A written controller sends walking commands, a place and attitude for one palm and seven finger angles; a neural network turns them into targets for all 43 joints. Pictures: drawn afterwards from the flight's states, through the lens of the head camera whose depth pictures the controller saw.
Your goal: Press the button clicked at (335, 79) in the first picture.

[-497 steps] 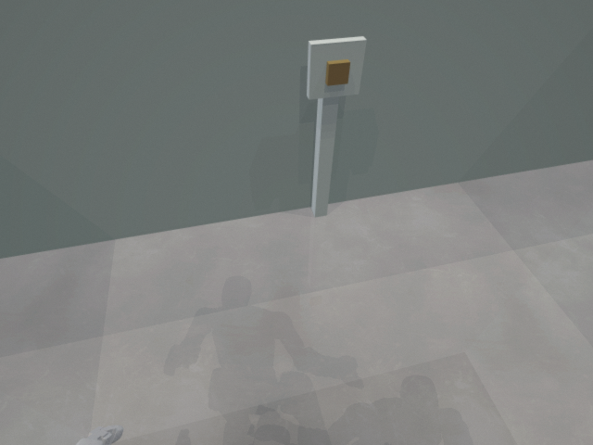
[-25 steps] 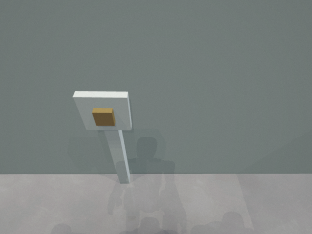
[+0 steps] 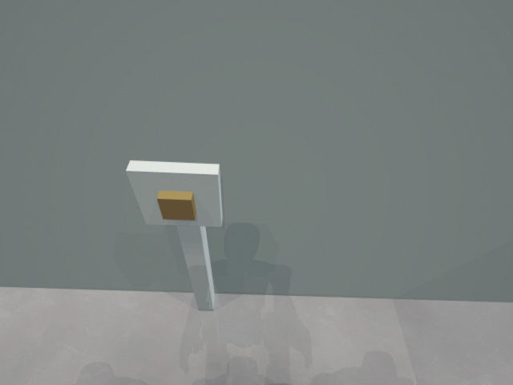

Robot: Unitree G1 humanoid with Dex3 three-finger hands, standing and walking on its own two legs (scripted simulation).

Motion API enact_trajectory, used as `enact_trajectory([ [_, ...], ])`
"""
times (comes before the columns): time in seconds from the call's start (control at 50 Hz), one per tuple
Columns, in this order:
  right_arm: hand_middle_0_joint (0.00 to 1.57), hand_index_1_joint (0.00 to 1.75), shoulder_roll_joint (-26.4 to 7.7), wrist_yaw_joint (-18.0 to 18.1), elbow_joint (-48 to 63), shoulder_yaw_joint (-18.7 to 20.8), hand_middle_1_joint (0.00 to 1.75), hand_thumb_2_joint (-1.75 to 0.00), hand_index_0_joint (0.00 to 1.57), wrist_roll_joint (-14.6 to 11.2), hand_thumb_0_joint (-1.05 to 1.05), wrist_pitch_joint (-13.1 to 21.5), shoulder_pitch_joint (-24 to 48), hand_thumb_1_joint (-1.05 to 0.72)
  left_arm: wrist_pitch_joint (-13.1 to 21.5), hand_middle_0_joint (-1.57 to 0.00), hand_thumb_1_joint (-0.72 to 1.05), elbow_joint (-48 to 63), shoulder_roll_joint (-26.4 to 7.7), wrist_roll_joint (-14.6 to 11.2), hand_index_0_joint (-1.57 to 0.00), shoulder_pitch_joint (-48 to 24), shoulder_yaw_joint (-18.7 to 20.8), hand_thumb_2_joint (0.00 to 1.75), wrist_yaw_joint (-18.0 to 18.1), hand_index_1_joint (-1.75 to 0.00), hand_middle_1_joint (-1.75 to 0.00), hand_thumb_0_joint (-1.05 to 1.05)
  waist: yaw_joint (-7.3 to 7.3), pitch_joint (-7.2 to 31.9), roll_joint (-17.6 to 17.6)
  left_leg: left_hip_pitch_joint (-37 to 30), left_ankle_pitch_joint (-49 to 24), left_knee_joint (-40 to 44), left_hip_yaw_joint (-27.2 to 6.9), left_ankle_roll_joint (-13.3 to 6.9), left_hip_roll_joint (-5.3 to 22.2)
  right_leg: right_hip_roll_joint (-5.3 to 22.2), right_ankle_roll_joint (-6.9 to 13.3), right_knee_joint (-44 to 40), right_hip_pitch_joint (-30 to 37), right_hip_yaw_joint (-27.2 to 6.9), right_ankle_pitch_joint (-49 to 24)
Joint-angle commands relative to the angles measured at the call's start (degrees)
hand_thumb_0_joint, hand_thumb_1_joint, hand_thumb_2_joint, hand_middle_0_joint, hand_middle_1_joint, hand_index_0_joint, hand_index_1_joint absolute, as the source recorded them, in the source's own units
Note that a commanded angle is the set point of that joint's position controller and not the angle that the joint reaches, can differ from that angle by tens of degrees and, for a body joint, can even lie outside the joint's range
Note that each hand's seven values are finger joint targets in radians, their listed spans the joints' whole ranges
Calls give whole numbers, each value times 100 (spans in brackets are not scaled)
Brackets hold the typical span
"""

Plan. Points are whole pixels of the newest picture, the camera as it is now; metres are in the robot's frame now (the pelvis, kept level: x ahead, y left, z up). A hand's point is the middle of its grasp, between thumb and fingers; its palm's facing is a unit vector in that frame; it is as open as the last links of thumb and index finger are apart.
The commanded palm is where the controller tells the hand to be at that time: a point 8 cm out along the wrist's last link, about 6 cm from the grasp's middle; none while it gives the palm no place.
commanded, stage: raise the hand and make a fist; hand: left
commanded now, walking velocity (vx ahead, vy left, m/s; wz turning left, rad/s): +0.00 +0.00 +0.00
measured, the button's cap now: (177, 204) +0.47 +0.20 -0.05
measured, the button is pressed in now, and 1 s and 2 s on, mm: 0 0 0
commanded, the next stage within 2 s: none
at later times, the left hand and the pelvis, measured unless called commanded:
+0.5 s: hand (182, 375) +0.15 +0.13 -0.07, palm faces +0.03 -1.00 +0.05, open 5.5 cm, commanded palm +0.11 +0.21 -0.07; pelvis -0.02 -0.02 -0.08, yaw -1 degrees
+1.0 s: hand (151, 358) +0.17 +0.17 -0.06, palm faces +0.15 -0.99 -0.07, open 3.1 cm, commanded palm +0.14 +0.22 -0.06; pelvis -0.03 -0.03 -0.10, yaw -1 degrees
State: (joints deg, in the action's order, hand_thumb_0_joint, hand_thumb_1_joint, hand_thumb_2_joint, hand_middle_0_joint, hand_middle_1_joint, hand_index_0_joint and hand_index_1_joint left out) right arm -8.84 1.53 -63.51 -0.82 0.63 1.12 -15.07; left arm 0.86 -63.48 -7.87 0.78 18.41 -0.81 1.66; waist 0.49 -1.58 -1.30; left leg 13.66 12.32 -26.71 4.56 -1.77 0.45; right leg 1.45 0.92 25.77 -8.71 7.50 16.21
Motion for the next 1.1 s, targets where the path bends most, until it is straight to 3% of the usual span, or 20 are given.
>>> enact_trajectory([
  [0.0, 20, 30, -466, 24, 111, 71, 30, -90, 20, 3, 0, 84, -322, -90, 54, -20, 90, 109, -510, 5, -20, 385, 117, 90, 56, -30, -30, 0, -9, -175, 279, -96, -804, 588, -674, -100, 622, 552, 122, -519, -211, -641, -588],
  [0.06, 20, 30, -501, 23, 99, 73, 30, -90, 20, 3, 0, 84, -295, -90, 55, -20, 90, 109, -541, 12, -20, 341, 119, 90, 54, -30, -30, 0, -10, -170, 159, -136, -893, 583, -662, -97, 627, 562, 112, -529, -176, -640, -670],
  [0.08, 20, 30, -662, -18, 457, 96, 30, -90, 20, -41, 0, 105, 149, -90, 146, -20, 90, -13, -596, 84, -20, 680, 79, 90, 281, -30, -30, 0, 148, -379, 156, 87, -1265, -520, -525, 67, 642, 801, 41, -652, -454, -1089, -2409],
  [0.1, 20, 30, -1652, 165, 2555, 274, 30, -90, 20, -274, 0, 887, -46, -90, 1287, -23, 90, 9140, -1599, -1154, -23, -3462, 405, 90, 283, -33, -33, 0, -715, 2434, 1467, -1706, -1451, 122, -489, 18, 30, 182, 131, 26, -182, -470, -2000],
  [0.12, 20, 30, -1065, 307, 2155, 46, 30, -90, 20, -258, 0, 1454, 351, -90, 950, -25, 90, 7659, -1238, -682, -25, -1090, 444, 90, 558, -36, -36, 0, -28, 2369, 2021, -2019, -2048, 389, -509, 74, 312, -23, 214, 498, -438, -347, -749],
  [0.14, 20, 30, -1099, 344, 1783, 185, 30, -90, 20, -244, 0, 1553, 355, -90, 651, -28, 90, 6881, -709, -786, -28, -769, 190, 90, 836, -39, -39, 0, -225, 1717, 1435, -1246, -1407, 408, -564, 236, 326, -56, 123, 588, -770, -212, -136],
  [0.16, 20, 30, -908, 251, 1797, 190, 30, -90, 20, -336, 0, 1504, 170, -90, 155, -31, 90, 5743, 423, -790, -31, 848, -465, 90, 802, -42, -42, 0, -246, 892, 963, -738, -768, 468, -720, 117, 317, -49, 82, 571, -1145, -120, 42],
  [0.22, 20, 30, -1294, 236, 2588, 368, 30, -90, 20, -222, 0, 1644, 373, -90, 782, -39, 90, 6408, 216, -845, -39, 331, -375, 90, 527, -51, -51, 0, -434, -72, -477, 534, 306, -264, -806, 53, 104, -95, 7, 445, -1844, -31, 209],
  [0.3, 20, 30, -1203, -24, 3136, 605, 30, -90, 20, -67, 0, 1556, 800, -90, 2151, -50, 90, 5427, 365, -1143, -50, 2483, 189, 90, -466, -63, -63, 0, 252, 462, -1992, 1961, 107, -1516, -569, 170, 4, -160, -7, 1538, -2615, -31, 262],
  [0.32, 20, 30, -1197, -99, 3277, 659, 30, -90, 20, -62, 0, 1513, 914, -90, 2574, -53, 90, 5510, 197, -1254, -53, 2721, 440, 90, -799, -66, -66, 0, 366, 667, -1947, 2237, -19, -1765, -498, 212, -34, -152, -8, 1846, -2570, -107, -113],
  [0.36, 20, 30, -1207, -277, 3545, 746, 30, -90, 20, -40, 0, 1390, 1157, -90, 3293, -58, 90, 5604, -273, -1388, -58, 2718, 1015, 90, -1424, -72, -72, 0, 488, 1076, -916, 2553, -246, -2302, -362, 312, -130, -70, 55, 2490, -2531, -285, -856],
  [0.44, 20, 30, -1022, -296, 3988, 761, 30, -90, 20, 0, 0, 1102, 1304, -90, 3694, -69, 90, 6438, -742, -1174, -69, 2102, 1416, 90, -1337, -84, -84, 0, 618, 1710, 721, 3077, -125, -3034, -165, 224, -141, -71, 174, 3321, -3172, -559, -575],
  [0.56, 20, 30, -894, -8, 4055, 683, 30, -90, 20, -2, 0, 1181, 840, -90, 4590, -86, 90, 8988, -828, -1436, -86, 227, 1116, 90, -1043, -102, -102, 0, -129, 2838, 949, 3242, 328, -4056, -508, -22, 42, -146, 58, 3275, -3949, -1178, 426],
  [0.66, 20, 30, -1100, 224, 3825, 527, 30, -90, 20, -151, 0, 1388, 717, -90, 4059, -100, 90, 7817, -656, -1698, -100, 234, 519, 90, -2023, -117, -117, 0, -623, 1935, 79, 4161, 1027, -4470, -622, -72, 136, -48, -134, 2785, -4253, -1443, 1171],
  [0.72, 20, 30, -1131, 344, 4001, 525, 30, -90, 20, -318, 0, 1224, 848, -90, 2760, -108, 90, 6905, -1017, -1793, -108, 948, 1030, 90, -2364, -126, -126, 0, -242, 2069, -490, 4461, 1149, -4233, -585, -76, 41, 90, -259, 2469, -3512, -1669, 1498],
  [0.8, 20, 30, -910, 334, 4326, 510, 30, -90, 20, -341, 0, 932, 1112, -90, 1655, -119, 90, 7528, -1295, -1960, -119, 1379, 1870, 90, -1887, -138, -138, 0, 338, 2775, -56, 3840, 484, -3719, -573, -21, -35, 219, -313, 2578, -2489, -1517, 368],
  [0.86, 20, 30, -689, 277, 4137, 522, 30, -90, 20, -232, 0, 908, 940, -90, 2141, -127, 90, 8040, -1115, -1937, -127, 1294, 2079, 90, -1115, -147, -147, 0, 399, 2819, -27, 3686, 33, -3635, -640, 37, 75, 117, -273, 2980, -2476, -1234, -734],
  [0.92, 20, 30, -686, 198, 3826, 550, 30, -90, 20, -145, 0, 984, 789, -90, 2953, -130, 90, 7921, -882, -1642, -130, 1145, 1651, 90, -843, -150, -150, 0, 167, 2280, 244, 3704, 127, -3584, -606, 58, 113, -34, -143, 3129, -3290, -950, -300],
  [1.0, 20, 30, -942, 173, 3686, 551, 30, -90, 20, -133, 0, 1160, 711, -90, 3621, -130, 90, 7180, -619, -1461, -130, 818, 967, 90, -1228, -150, -150, 0, -288, 1733, 41, 4024, 848, -3805, -656, 27, 101, -52, -112, 3010, -4156, -991, 1052],
  [1.08, 20, 30, -1174, 279, 3881, 562, 30, -90, 20, -253, 0, 1286, 647, -90, 3482, -130, 90, 7064, -960, -1714, -130, 676, 1089, 90, -1739, -150, -150, 0, -186, 1993, 54, 3961, 1306, -3674, -629, -29, 71, -44, -30, 2746, -4161, -1096, 2091],
])
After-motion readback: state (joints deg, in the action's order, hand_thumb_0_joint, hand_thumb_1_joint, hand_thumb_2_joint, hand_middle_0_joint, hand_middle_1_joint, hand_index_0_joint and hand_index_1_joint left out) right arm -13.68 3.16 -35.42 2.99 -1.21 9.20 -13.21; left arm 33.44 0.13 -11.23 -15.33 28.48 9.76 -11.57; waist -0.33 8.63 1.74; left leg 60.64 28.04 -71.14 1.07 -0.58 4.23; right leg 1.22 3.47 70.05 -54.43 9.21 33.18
